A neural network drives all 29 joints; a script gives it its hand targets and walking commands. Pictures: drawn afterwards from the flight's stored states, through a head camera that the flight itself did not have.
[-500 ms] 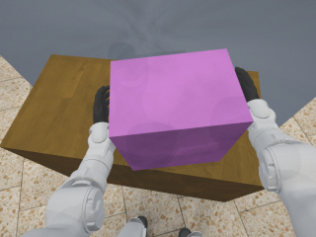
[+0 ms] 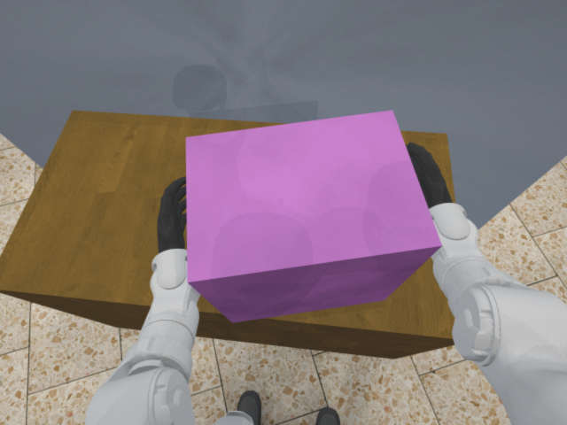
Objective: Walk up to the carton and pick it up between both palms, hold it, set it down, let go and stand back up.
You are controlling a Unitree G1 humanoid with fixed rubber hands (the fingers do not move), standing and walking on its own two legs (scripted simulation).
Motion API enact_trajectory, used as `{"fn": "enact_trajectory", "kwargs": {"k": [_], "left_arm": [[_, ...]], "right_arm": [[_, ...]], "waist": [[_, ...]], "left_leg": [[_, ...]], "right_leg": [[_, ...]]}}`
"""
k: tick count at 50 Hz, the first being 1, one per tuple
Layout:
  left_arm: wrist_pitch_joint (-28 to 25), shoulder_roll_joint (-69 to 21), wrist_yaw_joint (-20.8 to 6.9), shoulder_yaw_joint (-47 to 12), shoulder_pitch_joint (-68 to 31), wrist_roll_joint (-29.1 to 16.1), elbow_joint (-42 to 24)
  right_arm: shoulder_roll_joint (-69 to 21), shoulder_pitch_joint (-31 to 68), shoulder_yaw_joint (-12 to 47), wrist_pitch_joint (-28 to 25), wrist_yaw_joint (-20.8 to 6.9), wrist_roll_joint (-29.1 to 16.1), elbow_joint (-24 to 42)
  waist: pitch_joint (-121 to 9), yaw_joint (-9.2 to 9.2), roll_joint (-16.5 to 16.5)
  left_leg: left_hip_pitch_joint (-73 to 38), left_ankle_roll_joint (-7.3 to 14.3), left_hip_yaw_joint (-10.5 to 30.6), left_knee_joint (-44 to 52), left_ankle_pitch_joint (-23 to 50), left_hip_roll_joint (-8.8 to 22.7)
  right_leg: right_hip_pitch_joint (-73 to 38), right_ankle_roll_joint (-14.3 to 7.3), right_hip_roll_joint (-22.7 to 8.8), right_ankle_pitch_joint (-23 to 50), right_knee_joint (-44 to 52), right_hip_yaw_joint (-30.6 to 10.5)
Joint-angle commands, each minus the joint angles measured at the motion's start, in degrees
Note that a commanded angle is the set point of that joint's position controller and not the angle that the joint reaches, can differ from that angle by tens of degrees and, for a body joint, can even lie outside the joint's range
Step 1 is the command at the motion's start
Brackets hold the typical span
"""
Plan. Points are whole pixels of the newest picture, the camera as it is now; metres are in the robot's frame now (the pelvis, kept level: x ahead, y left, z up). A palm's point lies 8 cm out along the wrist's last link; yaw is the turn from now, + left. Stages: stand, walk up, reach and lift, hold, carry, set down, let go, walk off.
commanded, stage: reach and lift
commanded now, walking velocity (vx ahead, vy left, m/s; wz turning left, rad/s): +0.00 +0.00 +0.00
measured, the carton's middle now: (300, 231) +0.40 +0.04 -0.07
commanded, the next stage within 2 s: none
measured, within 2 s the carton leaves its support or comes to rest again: leaves its support in 0.90 s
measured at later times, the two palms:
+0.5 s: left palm (171, 243) +0.34 +0.22 -0.02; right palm (430, 201) +0.44 -0.15 +0.00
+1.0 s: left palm (151, 248) +0.32 +0.24 +0.00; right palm (425, 211) +0.41 -0.13 +0.02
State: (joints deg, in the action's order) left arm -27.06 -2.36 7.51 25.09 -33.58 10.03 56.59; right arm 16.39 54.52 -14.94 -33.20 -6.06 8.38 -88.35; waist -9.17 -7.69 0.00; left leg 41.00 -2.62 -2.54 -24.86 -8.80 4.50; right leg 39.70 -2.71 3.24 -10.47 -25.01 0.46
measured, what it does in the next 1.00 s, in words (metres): stands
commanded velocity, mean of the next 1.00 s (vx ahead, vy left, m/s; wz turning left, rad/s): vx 0.00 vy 0.00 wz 0.00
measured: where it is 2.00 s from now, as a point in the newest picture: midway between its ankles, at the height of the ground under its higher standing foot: outside the picture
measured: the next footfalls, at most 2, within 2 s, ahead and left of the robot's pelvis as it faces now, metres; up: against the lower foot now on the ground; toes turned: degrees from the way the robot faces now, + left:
none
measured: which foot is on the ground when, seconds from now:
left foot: down 0.00-1.00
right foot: down 0.00-1.00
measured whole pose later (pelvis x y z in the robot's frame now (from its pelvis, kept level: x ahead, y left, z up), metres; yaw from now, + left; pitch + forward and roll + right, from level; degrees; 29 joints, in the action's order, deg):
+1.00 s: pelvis -0.02 +0.01 +0.00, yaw +3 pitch +22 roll -2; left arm -20.0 2.8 7.9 11.5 -31.3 -5.0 55.2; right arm 14.3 44.7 -3.6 -22.2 -1.9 -0.5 -72.9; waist -11.4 -5.4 1.1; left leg 39.6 -2.0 -0.6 -23.7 -6.1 4.1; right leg 35.4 -2.4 2.5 -7.4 -20.6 4.6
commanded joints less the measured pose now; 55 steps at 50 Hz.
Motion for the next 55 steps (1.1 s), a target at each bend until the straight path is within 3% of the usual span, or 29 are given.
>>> {"fn": "enact_trajectory", "kwargs": {"k": [1, 3, 5, 7, 8, 11, 13, 14, 17, 18, 21, 22, 25, 28, 29, 30, 31, 34, 39, 40, 43, 45, 47, 48, 50, 52, 53, 54, 55], "left_arm": [[-1.04, -22.05, -5.10, -13.89, -18.68, 4.02, -0.94], [-1.07, -21.77, -5.26, -13.96, -19.40, 4.64, -0.01], [-1.87, -23.77, -4.71, -15.54, -17.28, 4.14, -1.47], [-1.86, -23.38, -4.83, -15.63, -19.46, 3.90, -0.76], [-2.25, -23.93, -4.75, -15.57, -19.69, 4.11, -3.09], [-2.81, -23.75, -5.35, -15.61, -20.40, 4.02, -0.75], [-3.34, -25.28, -5.20, -16.67, -18.92, 3.97, -2.66], [-3.39, -23.61, -5.41, -16.32, -18.95, 3.94, 0.32], [-3.87, -23.66, -5.52, -16.21, -20.67, 3.81, -1.71], [-3.41, -23.51, -5.55, -17.21, -21.00, 3.13, -0.93], [-3.36, -24.24, -6.04, -17.98, -21.65, 2.00, -1.51], [-3.48, -23.34, -6.04, -19.34, -22.08, 1.30, -1.10], [-3.81, -25.17, -5.59, -21.49, -22.21, -0.27, -3.37], [-2.75, -24.55, -5.67, -21.77, -22.37, -0.89, -2.59], [-2.66, -25.29, -5.38, -23.09, -23.26, -1.89, -6.43], [-2.00, -25.09, -5.30, -24.75, -21.50, -2.82, -5.87], [-1.80, -25.57, -5.39, -24.07, -20.98, -2.83, -5.31], [-0.65, -26.57, -6.59, -27.21, -23.09, -3.90, -6.50], [0.25, -26.31, -7.29, -29.19, -24.59, -5.98, -6.58], [0.15, -27.29, -6.97, -29.66, -28.21, -6.76, -9.42], [1.55, -28.88, -5.66, -32.88, -28.88, -8.92, -12.32], [3.05, -29.35, -5.41, -34.94, -29.78, -9.89, -14.63], [4.03, -28.26, -6.37, -33.82, -32.34, -10.77, -12.62], [4.76, -28.11, -6.78, -33.79, -33.48, -11.16, -12.85], [5.51, -30.30, -6.67, -36.20, -34.75, -11.78, -16.93], [6.12, -29.93, -6.72, -36.65, -36.48, -12.46, -17.93], [7.58, -28.47, -7.28, -35.05, -33.66, -11.48, -13.65], [7.76, -29.40, -7.24, -36.52, -36.03, -12.12, -17.67], [8.78, -29.59, -7.56, -35.88, -34.93, -11.49, -14.68]], "right_arm": [[-26.81, 16.06, 7.68, -1.45, -4.24, 5.32, 2.75], [-27.62, 15.42, 6.21, -0.88, -4.22, 6.06, 0.84], [-29.18, 14.13, 9.19, -2.06, -4.44, 5.65, 3.58], [-28.50, 15.60, 7.84, -2.18, -4.32, 5.94, 2.42], [-28.38, 15.45, 8.43, -2.06, -4.54, 5.97, 2.96], [-29.26, 15.26, 6.93, -2.65, -4.62, 7.64, 1.48], [-30.54, 13.79, 7.65, -3.54, -4.59, 7.43, 3.60], [-30.78, 12.80, 7.61, -3.44, -4.30, 7.77, 2.03], [-30.65, 13.22, 7.54, -3.36, -4.05, 8.08, 1.19], [-30.19, 13.53, 7.66, -3.37, -4.05, 7.47, 2.91], [-32.08, 12.39, 8.72, -2.80, -3.93, 7.93, 1.60], [-32.12, 12.40, 8.50, -3.17, -3.47, 7.80, 2.89], [-32.57, 13.44, 11.02, -3.67, -3.63, 5.87, 5.64], [-33.53, 13.15, 12.48, -2.26, -3.25, 4.00, 6.31], [-33.82, 14.47, 14.62, -1.96, -3.47, 3.04, 8.87], [-34.14, 12.08, 16.13, -1.69, -3.20, 2.53, 9.91], [-34.02, 13.17, 17.18, -1.23, -3.30, 1.81, 11.28], [-35.54, 12.69, 19.54, -0.08, -2.37, 0.77, 13.91], [-37.50, 12.56, 21.32, 2.08, -2.55, -0.74, 18.12], [-36.98, 16.08, 20.98, 2.25, -2.77, -1.24, 20.63], [-37.25, 17.20, 23.34, 3.22, -2.98, -3.83, 24.21], [-38.71, 16.94, 23.61, 4.45, -2.88, -5.19, 26.95], [-38.19, 17.41, 22.96, 6.52, -2.40, -4.69, 27.52], [-38.99, 17.55, 22.36, 7.90, -2.23, -4.84, 26.57], [-40.88, 18.25, 23.16, 8.92, -2.23, -6.02, 34.33], [-40.96, 19.38, 23.53, 10.49, -2.36, -6.36, 35.70], [-41.70, 17.18, 24.61, 12.02, -2.19, -7.69, 34.38], [-40.75, 17.98, 24.31, 12.68, -2.46, -8.46, 36.59], [-40.91, 16.75, 23.81, 13.76, -2.62, -8.39, 35.06]], "waist": [[-28.38, -1.77, -5.58], [-27.07, -0.96, -4.42], [-30.48, -2.05, -4.04], [-30.38, -1.00, -2.69], [-31.69, -1.80, -3.66], [-30.15, -0.53, -3.34], [-34.38, -1.15, -3.79], [-31.81, -0.92, -3.95], [-33.83, -0.88, -4.29], [-31.98, 0.52, -3.78], [-31.74, 0.50, -3.83], [-31.88, 1.56, -4.74], [-35.68, 0.31, -2.22], [-34.00, 0.53, -3.02], [-36.96, -0.21, -2.31], [-36.96, 0.95, -2.25], [-38.09, 0.15, -2.30], [-36.13, 1.52, -4.00], [-37.61, 2.19, -4.04], [-39.84, 1.01, -2.49], [-44.52, 0.79, -1.44], [-43.96, 2.33, 0.21], [-41.61, 4.10, -2.29], [-39.95, 4.33, -2.79], [-42.81, 4.41, -2.13], [-44.96, 4.88, -2.54], [-39.96, 4.60, -3.14], [-41.78, 5.43, -1.66], [-38.63, 5.81, -1.63]], "left_leg": [[-14.34, 1.40, -3.96, -2.39, 25.35, -2.43], [-13.59, 1.55, -4.13, -1.34, 22.11, -2.44], [-13.54, 0.70, -3.81, -1.91, 25.85, -2.88], [-16.35, 0.94, -4.06, -1.78, 25.44, -2.50], [-16.80, 0.68, -4.13, -1.89, 25.86, -2.49], [-15.57, 1.29, -4.27, -0.86, 22.36, -2.53], [-18.34, 0.86, -4.39, -1.31, 25.70, -2.48], [-17.24, 1.00, -4.73, -1.23, 23.58, -2.47], [-15.30, 1.50, -4.74, -0.55, 22.59, -2.85], [-15.31, 1.17, -4.77, 0.10, 21.34, -3.16], [-15.57, 1.15, -4.22, 0.10, 21.60, -2.79], [-16.04, 1.11, -4.33, -0.59, 22.19, -3.03], [-20.21, 0.35, -3.52, -1.31, 27.17, -2.45], [-17.73, 0.38, -3.78, -1.92, 27.16, -2.94], [-18.69, -0.09, -3.00, -2.22, 28.28, -3.10], [-17.32, -0.45, -3.42, -2.18, 28.76, -3.47], [-16.29, -0.05, -2.82, -2.31, 28.07, -3.30], [-13.98, 0.20, -2.70, -1.86, 25.85, -3.55], [-15.59, 0.69, -2.59, -1.52, 23.63, -3.70], [-16.39, 0.34, -2.25, -1.86, 23.10, -3.41], [-19.80, -0.86, -1.28, -3.04, 25.35, -3.22], [-22.14, -1.34, -0.89, -3.32, 25.27, -3.50], [-19.83, -0.52, -0.53, -1.95, 20.15, -3.73], [-20.16, 0.05, -0.45, -1.15, 16.98, -3.87], [-22.09, -0.47, 0.02, -1.37, 18.88, -4.13], [-23.18, -0.63, 0.09, -1.79, 19.14, -4.27], [-22.79, -0.24, 0.19, -1.15, 16.57, -4.37], [-24.11, -1.02, 0.78, -0.72, 16.42, -4.16], [-24.45, -0.83, 0.86, 0.06, 15.35, -4.29]], "right_leg": [[-19.26, 4.36, -2.12, 28.71, -0.34, 2.16], [-19.32, 4.17, -2.09, 24.29, 1.03, 2.40], [-20.50, 3.32, -2.35, 29.96, 0.41, 2.08], [-17.06, 3.74, -1.60, 24.70, 1.31, 2.68], [-17.28, 3.58, -1.17, 25.43, 1.47, 3.01], [-17.92, 3.48, -1.58, 23.91, 2.23, 3.37], [-18.32, 3.29, -0.55, 25.33, 1.89, 4.61], [-17.48, 3.40, -1.23, 25.30, 2.63, 4.15], [-20.63, 3.70, -1.26, 26.69, 1.55, 3.80], [-20.55, 3.61, -1.14, 24.83, 2.44, 4.01], [-19.47, 3.38, -1.53, 25.34, 2.25, 4.27], [-19.37, 3.61, -1.58, 26.36, 2.35, 4.43], [-18.05, 3.16, -0.88, 27.88, 1.96, 4.61], [-18.52, 3.84, -0.94, 28.38, 2.08, 4.03], [-19.77, 3.72, -0.79, 28.99, 1.76, 3.81], [-21.04, 3.77, -1.34, 33.39, 1.97, 3.83], [-22.91, 4.24, -0.76, 33.40, 0.81, 3.70], [-25.67, 5.64, -1.44, 36.90, 0.04, 2.82], [-25.80, 5.50, -1.04, 32.73, 0.80, 3.36], [-24.07, 4.89, -1.13, 30.43, 0.62, 2.91], [-22.60, 4.25, -0.08, 27.03, 1.22, 3.60], [-21.95, 3.99, 0.40, 24.50, 2.62, 4.12], [-23.01, 4.88, -0.60, 21.95, 2.93, 3.75], [-22.07, 4.66, -0.39, 18.81, 3.44, 3.96], [-23.91, 4.81, 0.04, 20.31, 3.68, 4.27], [-24.31, 5.08, 0.56, 19.42, 3.12, 4.98], [-24.21, 5.23, 0.55, 16.57, 4.77, 4.87], [-24.76, 4.62, 0.50, 16.97, 4.44, 4.55], [-24.21, 4.71, -0.15, 15.76, 5.38, 4.20]]}}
